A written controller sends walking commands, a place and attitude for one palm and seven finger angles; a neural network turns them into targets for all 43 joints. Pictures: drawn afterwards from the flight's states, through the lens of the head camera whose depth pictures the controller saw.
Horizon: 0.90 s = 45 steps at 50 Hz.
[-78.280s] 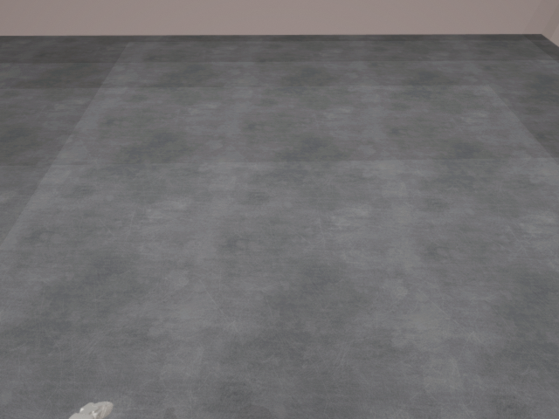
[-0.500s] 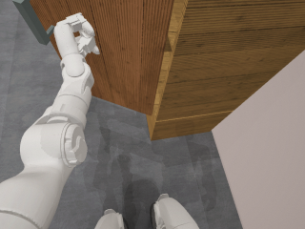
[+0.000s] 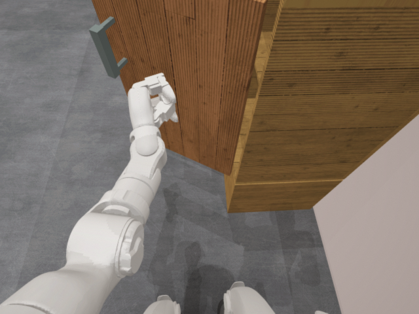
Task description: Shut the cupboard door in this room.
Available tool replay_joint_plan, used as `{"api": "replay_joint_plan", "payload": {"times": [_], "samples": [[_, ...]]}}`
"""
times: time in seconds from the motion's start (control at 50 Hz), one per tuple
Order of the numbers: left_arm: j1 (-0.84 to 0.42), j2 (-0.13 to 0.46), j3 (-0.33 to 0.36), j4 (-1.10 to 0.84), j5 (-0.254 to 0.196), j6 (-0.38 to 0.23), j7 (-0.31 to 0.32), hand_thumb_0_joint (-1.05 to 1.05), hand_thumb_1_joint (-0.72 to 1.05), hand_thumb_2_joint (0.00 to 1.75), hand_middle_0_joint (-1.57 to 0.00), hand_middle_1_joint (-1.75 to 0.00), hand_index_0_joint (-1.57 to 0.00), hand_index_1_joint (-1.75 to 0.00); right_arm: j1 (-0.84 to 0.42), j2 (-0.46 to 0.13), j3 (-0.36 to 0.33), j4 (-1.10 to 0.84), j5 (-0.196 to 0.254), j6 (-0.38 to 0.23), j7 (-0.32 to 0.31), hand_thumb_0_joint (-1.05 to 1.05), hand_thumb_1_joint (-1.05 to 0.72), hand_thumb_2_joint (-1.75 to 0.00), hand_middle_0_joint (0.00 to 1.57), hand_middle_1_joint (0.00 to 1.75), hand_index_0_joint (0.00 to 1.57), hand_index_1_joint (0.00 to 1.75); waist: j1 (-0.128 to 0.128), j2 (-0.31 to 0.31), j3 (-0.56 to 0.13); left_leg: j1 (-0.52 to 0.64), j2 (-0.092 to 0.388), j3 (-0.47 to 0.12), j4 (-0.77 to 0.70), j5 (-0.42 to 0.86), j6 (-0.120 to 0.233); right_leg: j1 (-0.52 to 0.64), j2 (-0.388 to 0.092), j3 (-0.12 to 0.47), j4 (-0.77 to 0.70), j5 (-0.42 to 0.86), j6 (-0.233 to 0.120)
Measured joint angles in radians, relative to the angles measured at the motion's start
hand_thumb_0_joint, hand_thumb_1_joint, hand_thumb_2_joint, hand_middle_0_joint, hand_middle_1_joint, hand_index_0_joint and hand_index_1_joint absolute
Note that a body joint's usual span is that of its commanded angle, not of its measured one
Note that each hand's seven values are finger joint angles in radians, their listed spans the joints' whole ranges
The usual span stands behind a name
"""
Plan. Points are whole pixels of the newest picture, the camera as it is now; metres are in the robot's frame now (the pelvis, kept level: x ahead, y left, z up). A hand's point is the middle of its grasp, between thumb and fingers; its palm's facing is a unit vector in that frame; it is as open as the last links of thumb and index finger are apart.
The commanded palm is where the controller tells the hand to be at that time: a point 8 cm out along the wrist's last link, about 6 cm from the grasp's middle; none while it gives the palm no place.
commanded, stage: draw the hand back to the body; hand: left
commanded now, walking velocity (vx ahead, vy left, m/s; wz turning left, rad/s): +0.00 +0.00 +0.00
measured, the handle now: (111, 48) +0.68 +0.16 +0.08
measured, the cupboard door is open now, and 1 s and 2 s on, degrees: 61 61 61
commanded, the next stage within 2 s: step back with the hand held close in 1.64 s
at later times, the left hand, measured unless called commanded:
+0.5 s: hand (113, 131) +0.40 +0.12 +0.13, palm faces +0.12 -0.99 -0.01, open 3.1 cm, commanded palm +0.35 +0.17 +0.14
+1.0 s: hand out of the picture +0.26 +0.23 +0.18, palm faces +0.27 -0.92 -0.29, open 4.1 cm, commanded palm +0.22 +0.28 +0.20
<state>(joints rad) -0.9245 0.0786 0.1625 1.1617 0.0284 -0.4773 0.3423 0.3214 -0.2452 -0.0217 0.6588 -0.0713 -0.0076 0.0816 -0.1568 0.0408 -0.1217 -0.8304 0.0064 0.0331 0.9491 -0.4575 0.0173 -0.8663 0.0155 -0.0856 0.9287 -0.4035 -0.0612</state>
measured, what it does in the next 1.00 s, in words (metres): rises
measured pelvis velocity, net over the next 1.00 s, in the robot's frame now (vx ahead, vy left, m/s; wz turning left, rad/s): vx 0.02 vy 0.02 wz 0.01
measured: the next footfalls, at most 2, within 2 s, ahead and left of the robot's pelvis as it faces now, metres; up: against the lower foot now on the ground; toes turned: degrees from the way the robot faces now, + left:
none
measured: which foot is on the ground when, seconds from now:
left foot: down 0.00-1.00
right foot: down 0.00-1.00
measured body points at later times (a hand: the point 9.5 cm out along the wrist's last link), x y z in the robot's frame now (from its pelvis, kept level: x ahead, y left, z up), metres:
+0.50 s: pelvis +0.00 +0.00 +0.04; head +0.04 -0.02 +0.48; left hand +0.39 +0.17 +0.13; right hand +0.07 -0.26 -0.09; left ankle -0.01 +0.11 -0.68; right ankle +0.02 -0.08 -0.68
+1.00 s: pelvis +0.02 +0.02 +0.06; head +0.01 -0.01 +0.51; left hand +0.24 +0.28 +0.20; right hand +0.23 -0.18 -0.02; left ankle -0.01 +0.11 -0.68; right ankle +0.02 -0.08 -0.68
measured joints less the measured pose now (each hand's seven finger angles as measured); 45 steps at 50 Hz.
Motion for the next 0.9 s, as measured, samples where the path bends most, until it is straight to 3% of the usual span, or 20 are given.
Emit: {"api": "replay_joint_plan", "payload": {"times": [0.14,0.22,0.36,0.46,0.58,0.74,0.9], "samples": [[-0.043,0.047,0.068,0.029,0.011,-0.003,-0.018,0.02,0.89,0.9,-1.31,-1.5,-1.31,-1.5,0.015,0.018,0.018,-0.004,0.0,0.001,-0.006,0.01,-0.91,-0.9,0.2,0.29,0.2,0.3,-0.015,-0.001,-0.005,-0.014,0.005,0.015,0.002,0.009,-0.001,-0.024,0.004,0.014,0.009,0.012,-0.003],[0.079,0.064,0.087,-0.088,-0.02,0.017,-0.07,0.02,0.89,0.9,-1.3,-1.5,-1.3,-1.5,0.067,0.017,0.017,-0.021,0.019,0.024,-0.011,0.01,-0.91,-0.9,0.2,0.29,0.2,0.3,0.011,0.005,0.0,0.05,0.012,0.035,-0.046,0.02,-0.002,0.029,0.016,0.035,-0.032,0.028,-0.002],[0.364,0.058,0.036,-0.372,-0.115,0.081,-0.15,0.02,0.9,0.9,-1.3,-1.5,-1.3,-1.5,0.108,0.001,0.012,-0.014,0.06,0.029,-0.039,0.01,-0.91,-0.9,0.2,0.29,0.2,0.3,0.059,0.011,0.027,0.219,0.015,0.033,-0.166,0.059,-0.002,0.203,0.025,0.037,-0.158,0.067,0.0],[0.492,0.051,-0.032,-0.525,-0.143,0.123,-0.2,0.02,0.9,0.9,-1.3,-1.5,-1.3,-1.5,0.067,-0.017,0.004,-0.005,0.081,0.003,-0.067,0.01,-0.91,-0.9,0.2,0.29,0.2,0.3,0.09,0.009,0.035,0.313,0.007,0.019,-0.221,0.077,0.0,0.307,0.02,0.025,-0.22,0.083,0.004],[0.622,0.05,-0.056,-0.685,-0.173,0.214,-0.253,0.02,0.9,0.9,-1.28,-1.48,-1.28,-1.48,-0.031,-0.026,0.009,-0.04,0.104,-0.023,-0.094,0.02,-0.91,-0.9,0.2,0.29,0.2,0.3,0.123,0.006,0.039,0.416,-0.003,0.024,-0.287,0.098,0.006,0.404,0.013,0.032,-0.274,0.098,0.011],[0.859,0.144,-0.138,-0.968,-0.105,0.346,-0.284,0.02,0.89,0.9,-1.14,-1.32,-1.14,-1.32,-0.155,0.011,0.04,-0.091,0.121,0.023,-0.139,0.01,-0.91,-0.9,0.2,0.29,0.2,0.3,0.165,0.011,0.088,0.63,-0.019,0.021,-0.457,0.159,0.011,0.613,0.005,0.035,-0.426,0.147,0.021],[1.045,0.181,-0.088,-1.192,-0.094,0.428,-0.277,0.02,0.89,0.9,-0.93,-1.09,-0.93,-1.1,-0.175,0.031,0.074,-0.106,0.103,0.026,-0.141,0.01,-0.9,-0.9,0.2,0.29,0.2,0.3,0.203,0.028,0.117,0.74,-0.029,0.002,-0.551,0.194,0.017,0.736,0.0,0.019,-0.532,0.181,0.029]]}}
